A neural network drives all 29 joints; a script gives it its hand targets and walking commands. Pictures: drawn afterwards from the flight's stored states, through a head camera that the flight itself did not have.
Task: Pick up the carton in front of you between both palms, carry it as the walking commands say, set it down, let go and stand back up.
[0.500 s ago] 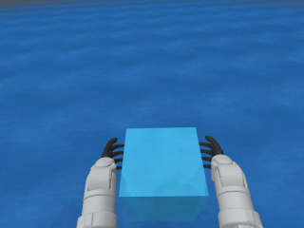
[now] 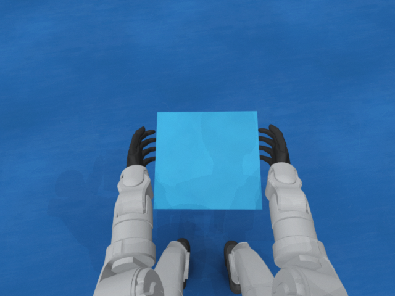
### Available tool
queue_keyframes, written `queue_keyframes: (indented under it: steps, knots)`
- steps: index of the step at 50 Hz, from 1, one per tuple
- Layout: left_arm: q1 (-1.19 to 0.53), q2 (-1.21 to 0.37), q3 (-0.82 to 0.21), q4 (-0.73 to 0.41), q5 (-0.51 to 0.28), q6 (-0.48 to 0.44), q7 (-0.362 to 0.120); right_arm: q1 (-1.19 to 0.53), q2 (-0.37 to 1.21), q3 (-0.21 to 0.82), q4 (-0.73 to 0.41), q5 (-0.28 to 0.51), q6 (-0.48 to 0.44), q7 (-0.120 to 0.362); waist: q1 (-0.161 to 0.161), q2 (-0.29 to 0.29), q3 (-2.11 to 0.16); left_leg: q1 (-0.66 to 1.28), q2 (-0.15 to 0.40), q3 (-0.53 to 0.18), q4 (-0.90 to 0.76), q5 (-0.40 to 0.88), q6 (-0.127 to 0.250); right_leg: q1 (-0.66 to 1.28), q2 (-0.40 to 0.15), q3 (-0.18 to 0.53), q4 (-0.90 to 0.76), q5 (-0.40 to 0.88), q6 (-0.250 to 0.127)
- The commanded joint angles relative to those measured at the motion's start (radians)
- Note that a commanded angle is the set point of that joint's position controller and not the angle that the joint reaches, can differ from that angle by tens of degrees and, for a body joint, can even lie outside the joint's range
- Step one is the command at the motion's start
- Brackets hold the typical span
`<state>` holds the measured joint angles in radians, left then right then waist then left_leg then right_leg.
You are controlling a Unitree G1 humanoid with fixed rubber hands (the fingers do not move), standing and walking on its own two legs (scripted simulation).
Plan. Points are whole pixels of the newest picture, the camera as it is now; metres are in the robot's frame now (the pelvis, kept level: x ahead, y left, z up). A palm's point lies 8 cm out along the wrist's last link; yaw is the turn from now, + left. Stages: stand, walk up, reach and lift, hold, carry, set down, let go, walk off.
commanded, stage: set down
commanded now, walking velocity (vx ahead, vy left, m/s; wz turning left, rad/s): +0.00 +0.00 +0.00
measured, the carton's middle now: (206, 167) +0.38 +0.01 -0.18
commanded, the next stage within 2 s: none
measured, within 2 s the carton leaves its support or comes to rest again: rests again in 1.42 s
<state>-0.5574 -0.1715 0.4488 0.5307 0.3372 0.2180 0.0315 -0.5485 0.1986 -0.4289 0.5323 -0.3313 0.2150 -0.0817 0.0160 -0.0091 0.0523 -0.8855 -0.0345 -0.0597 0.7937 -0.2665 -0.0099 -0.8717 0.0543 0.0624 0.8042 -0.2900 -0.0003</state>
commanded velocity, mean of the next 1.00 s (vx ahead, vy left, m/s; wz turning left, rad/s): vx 0.00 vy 0.00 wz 0.00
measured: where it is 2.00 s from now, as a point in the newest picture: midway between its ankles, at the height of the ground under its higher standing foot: (207, 275)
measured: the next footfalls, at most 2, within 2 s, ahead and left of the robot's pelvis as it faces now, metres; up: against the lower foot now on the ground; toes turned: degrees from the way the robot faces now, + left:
none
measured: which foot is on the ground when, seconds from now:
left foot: down 0.00-1.00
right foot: down 0.00-1.00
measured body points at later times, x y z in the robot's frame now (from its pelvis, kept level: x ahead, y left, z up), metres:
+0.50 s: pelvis -0.03 +0.00 -0.14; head +0.22 +0.01 +0.24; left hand +0.43 +0.16 -0.22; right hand +0.43 -0.14 -0.22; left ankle +0.05 +0.12 -0.69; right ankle +0.04 -0.12 -0.69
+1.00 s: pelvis -0.05 +0.00 -0.26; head +0.27 +0.01 +0.06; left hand +0.47 +0.16 -0.38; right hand +0.48 -0.14 -0.38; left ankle +0.05 +0.12 -0.69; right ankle +0.04 -0.12 -0.69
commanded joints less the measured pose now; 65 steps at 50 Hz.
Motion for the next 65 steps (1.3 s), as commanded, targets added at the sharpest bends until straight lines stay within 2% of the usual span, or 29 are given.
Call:
queue_keyframes:
  steps: [1, 3, 6, 11, 15, 19, 26, 36, 50, 65]
  knots:
    - [-0.534, -0.824, -0.613, 0.001, -0.164, -0.088, -0.249, -0.563, 0.849, 0.631, -0.009, 0.165, -0.096, 0.24, 0.011, -0.01, -1.014, 0.28, -0.095, 0.022, 0.117, 0.497, -0.007, 0.283, 0.075, 0.001, 0.089, 0.545, 0.037]
    - [-0.566, -0.825, -0.658, -0.033, -0.191, -0.084, -0.249, -0.595, 0.853, 0.674, -0.041, 0.189, -0.091, 0.238, 0.01, -0.008, -1.126, 0.226, -0.098, 0.027, 0.17, 0.496, -0.014, 0.238, 0.078, -0.003, 0.143, 0.542, 0.04]
    - [-0.607, -0.834, -0.674, -0.037, -0.2, -0.051, -0.257, -0.633, 0.853, 0.688, -0.041, 0.202, -0.059, 0.246, 0.011, -0.007, -1.159, 0.122, -0.103, 0.039, 0.225, 0.396, -0.018, 0.118, 0.085, -0.018, 0.197, 0.423, 0.044]
    - [-0.674, -0.857, -0.605, 0.052, -0.165, 0.032, -0.278, -0.699, 0.858, 0.616, 0.046, 0.181, 0.024, 0.282, 0.009, -0.002, -1.033, -0.06, -0.107, 0.058, 0.283, 0.149, -0.011, -0.106, 0.098, -0.048, 0.253, 0.144, 0.037]
    - [-0.743, -0.862, -0.543, 0.112, -0.152, 0.073, -0.284, -0.774, 0.855, 0.551, 0.104, 0.169, 0.065, 0.302, 0.006, 0.005, -1.004, -0.159, -0.11, 0.069, 0.343, 0.07, -0.009, -0.23, 0.102, -0.063, 0.312, 0.048, 0.029]
    - [-0.816, -0.863, -0.522, 0.136, -0.168, 0.071, -0.269, -0.851, 0.839, 0.524, 0.127, 0.179, 0.061, 0.302, 0.002, 0.012, -1.066, -0.216, -0.118, 0.072, 0.426, 0.091, -0.014, -0.329, 0.108, -0.074, 0.398, 0.057, 0.026]
    - [-0.932, -0.849, -0.545, 0.134, -0.214, 0.051, -0.225, -0.967, 0.795, 0.531, 0.129, 0.222, 0.039, 0.28, -0.006, 0.019, -1.205, -0.294, -0.128, 0.076, 0.563, 0.137, -0.029, -0.446, 0.118, -0.092, 0.551, 0.092, 0.029]
    - [-1.07, -0.793, -0.541, 0.139, -0.253, 0.053, -0.182, -1.103, 0.733, 0.517, 0.161, 0.255, 0.043, 0.258, -0.003, 0.019, -1.272, -0.408, -0.134, 0.098, 0.721, 0.116, -0.042, -0.581, 0.123, -0.112, 0.71, 0.067, 0.035]
    - [-1.261, -0.68, -0.493, 0.161, -0.285, 0.036, -0.17, -1.288, 0.635, 0.487, 0.215, 0.282, 0.03, 0.233, 0.01, -0.007, -1.243, -0.591, -0.126, 0.135, 0.924, 0.075, -0.04, -0.699, 0.117, -0.126, 0.897, 0.047, 0.042]
    - [-1.446, -0.549, -0.524, 0.163, -0.385, 0.006, -0.168, -1.463, 0.52, 0.544, 0.246, 0.388, 0.002, 0.21, 0.028, -0.03, -1.208, -0.679, -0.1, 0.154, 1.142, 0.115, -0.037, -0.718, 0.096, -0.125, 1.114, 0.096, 0.038]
